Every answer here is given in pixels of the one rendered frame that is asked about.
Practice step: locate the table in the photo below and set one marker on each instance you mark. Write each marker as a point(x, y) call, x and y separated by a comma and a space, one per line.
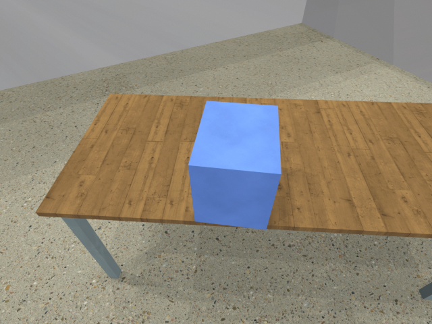
point(349, 167)

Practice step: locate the carton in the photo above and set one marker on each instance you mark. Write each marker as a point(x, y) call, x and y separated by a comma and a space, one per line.
point(235, 165)

